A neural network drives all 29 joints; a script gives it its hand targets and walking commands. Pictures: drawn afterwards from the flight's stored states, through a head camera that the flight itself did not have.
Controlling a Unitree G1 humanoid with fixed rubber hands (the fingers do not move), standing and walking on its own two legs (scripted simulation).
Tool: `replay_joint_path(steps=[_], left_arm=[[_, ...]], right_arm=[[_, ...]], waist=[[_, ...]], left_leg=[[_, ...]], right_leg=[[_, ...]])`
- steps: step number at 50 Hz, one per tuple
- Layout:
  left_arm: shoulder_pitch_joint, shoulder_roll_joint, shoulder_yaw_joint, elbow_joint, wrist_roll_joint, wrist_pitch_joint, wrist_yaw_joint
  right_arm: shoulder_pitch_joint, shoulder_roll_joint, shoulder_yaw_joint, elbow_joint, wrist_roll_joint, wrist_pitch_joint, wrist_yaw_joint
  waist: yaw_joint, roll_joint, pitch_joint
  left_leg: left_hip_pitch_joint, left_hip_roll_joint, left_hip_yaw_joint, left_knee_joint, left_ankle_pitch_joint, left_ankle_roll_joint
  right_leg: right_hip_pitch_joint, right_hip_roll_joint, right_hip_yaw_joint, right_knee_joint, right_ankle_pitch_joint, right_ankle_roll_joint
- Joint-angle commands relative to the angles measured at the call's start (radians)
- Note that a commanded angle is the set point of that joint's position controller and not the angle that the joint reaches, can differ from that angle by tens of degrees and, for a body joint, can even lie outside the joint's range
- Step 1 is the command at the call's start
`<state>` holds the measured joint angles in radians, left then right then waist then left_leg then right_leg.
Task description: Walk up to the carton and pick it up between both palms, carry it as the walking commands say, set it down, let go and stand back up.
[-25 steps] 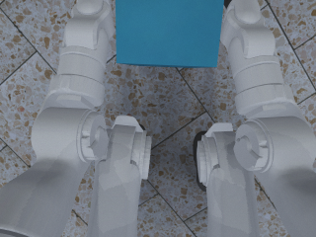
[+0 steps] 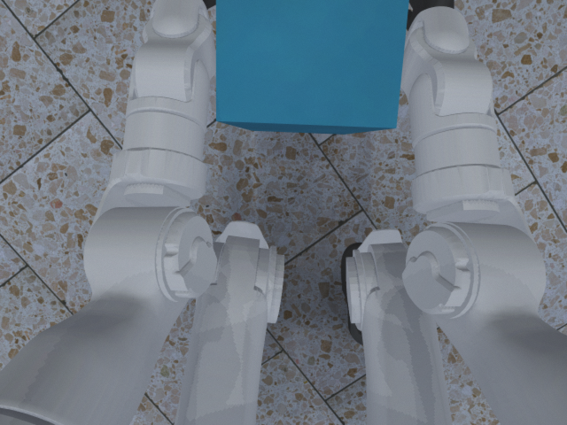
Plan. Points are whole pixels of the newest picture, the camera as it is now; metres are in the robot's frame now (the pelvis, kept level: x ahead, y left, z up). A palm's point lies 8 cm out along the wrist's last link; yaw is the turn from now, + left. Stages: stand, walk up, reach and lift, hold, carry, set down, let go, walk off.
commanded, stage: reach and lift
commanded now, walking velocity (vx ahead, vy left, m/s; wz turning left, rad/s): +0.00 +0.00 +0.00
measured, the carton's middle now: out of the picture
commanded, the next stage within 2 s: none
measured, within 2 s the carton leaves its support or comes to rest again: neither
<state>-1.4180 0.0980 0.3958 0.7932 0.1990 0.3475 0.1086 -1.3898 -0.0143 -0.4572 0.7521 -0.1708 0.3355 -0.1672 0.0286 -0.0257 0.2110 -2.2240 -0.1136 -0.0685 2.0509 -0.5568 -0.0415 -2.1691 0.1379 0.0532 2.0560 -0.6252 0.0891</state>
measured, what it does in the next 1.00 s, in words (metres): rises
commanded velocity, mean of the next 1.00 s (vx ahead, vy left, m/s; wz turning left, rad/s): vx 0.00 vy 0.00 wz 0.00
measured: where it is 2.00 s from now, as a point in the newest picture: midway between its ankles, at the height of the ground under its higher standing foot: (301, 302)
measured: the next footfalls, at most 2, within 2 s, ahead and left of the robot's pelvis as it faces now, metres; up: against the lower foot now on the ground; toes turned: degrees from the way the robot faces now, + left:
none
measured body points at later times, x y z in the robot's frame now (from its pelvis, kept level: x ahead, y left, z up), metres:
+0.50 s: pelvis +0.00 +0.00 +0.05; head +0.33 +0.02 +0.35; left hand +0.54 +0.16 -0.06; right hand +0.54 -0.09 -0.07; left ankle +0.11 +0.12 -0.38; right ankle +0.10 -0.13 -0.38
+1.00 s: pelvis +0.00 +0.00 +0.10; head +0.29 +0.03 +0.44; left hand +0.52 +0.15 +0.01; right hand +0.52 -0.09 +0.01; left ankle +0.11 +0.12 -0.38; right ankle +0.10 -0.13 -0.38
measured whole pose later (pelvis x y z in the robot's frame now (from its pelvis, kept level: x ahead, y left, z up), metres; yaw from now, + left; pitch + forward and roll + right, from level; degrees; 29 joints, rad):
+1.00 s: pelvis +0.00 +0.00 +0.10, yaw +1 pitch +39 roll -2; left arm -1.19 -0.01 0.43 0.75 0.24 0.37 0.11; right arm -1.13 0.08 -0.50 0.68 -0.23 0.36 -0.14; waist 0.02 -0.02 0.01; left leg -1.91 -0.14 -0.11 1.73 -0.50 -0.06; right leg -1.87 0.15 0.08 1.74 -0.56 0.08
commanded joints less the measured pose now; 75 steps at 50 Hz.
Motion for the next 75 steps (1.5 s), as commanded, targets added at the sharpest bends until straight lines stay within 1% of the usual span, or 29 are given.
replay_joint_path(steps=[1, 6, 9, 18, 28, 37, 50, 75], left_arm=[[-0.634, -1.039, -0.456, -0.066, -0.15, -0.036, -0.249], [-0.616, -1.057, -0.5, -0.102, -0.172, -0.034, -0.239], [-0.592, -1.072, -0.51, -0.096, -0.173, -0.031, -0.238], [-0.53, -1.096, -0.449, -0.029, -0.125, -0.033, -0.25], [-0.519, -1.113, -0.426, -0.02, -0.112, -0.025, -0.255], [-0.49, -1.155, -0.441, -0.023, -0.117, -0.009, -0.251], [-0.413, -1.213, -0.442, -0.01, -0.102, -0.007, -0.238], [-0.248, -1.265, -0.468, -0.019, -0.084, -0.043, -0.225]], right_arm=[[-0.759, 0.978, 0.488, -0.084, 0.148, -0.046, 0.255], [-0.73, 1.002, 0.526, -0.114, 0.162, -0.04, 0.249], [-0.707, 1.019, 0.535, -0.113, 0.161, -0.035, 0.246], [-0.649, 1.048, 0.491, -0.065, 0.115, -0.035, 0.245], [-0.638, 1.071, 0.485, -0.069, 0.098, -0.03, 0.24], [-0.605, 1.105, 0.495, -0.076, 0.098, -0.016, 0.245], [-0.527, 1.127, 0.488, -0.07, 0.084, -0.018, 0.258], [-0.349, 1.171, 0.514, -0.073, 0.06, -0.047, 0.258]], waist=[[0.009, 0.064, -1.432], [0.009, 0.062, -1.497], [0.009, 0.058, -1.492], [0.014, 0.036, -1.38], [0.015, 0.022, -1.4], [0.009, 0.033, -1.424], [-0.004, 0.053, -1.384], [-0.013, 0.043, -1.307]], left_leg=[[0.905, -0.045, 0.141, -0.154, 0.499, 0.008], [0.962, -0.048, 0.137, -0.177, 0.552, 0.001], [0.968, -0.049, 0.137, -0.199, 0.555, -0.001], [0.899, -0.057, 0.144, -0.275, 0.472, 0.002], [0.917, -0.062, 0.147, -0.338, 0.413, 0.0], [0.987, -0.065, 0.142, -0.39, 0.407, -0.004], [1.079, -0.07, 0.125, -0.48, 0.41, -0.011], [1.243, -0.072, 0.094, -0.672, 0.408, -0.009]], right_leg=[[0.528, 0.062, -0.165, -0.148, 0.397, -0.037], [0.575, 0.066, -0.16, -0.175, 0.434, -0.033], [0.592, 0.068, -0.157, -0.2, 0.437, -0.031], [0.621, 0.071, -0.146, -0.28, 0.39, -0.031], [0.693, 0.071, -0.141, -0.348, 0.355, -0.03], [0.735, 0.071, -0.139, -0.399, 0.349, -0.031], [0.776, 0.072, -0.132, -0.489, 0.343, -0.035], [0.984, 0.067, -0.092, -0.682, 0.361, -0.034]])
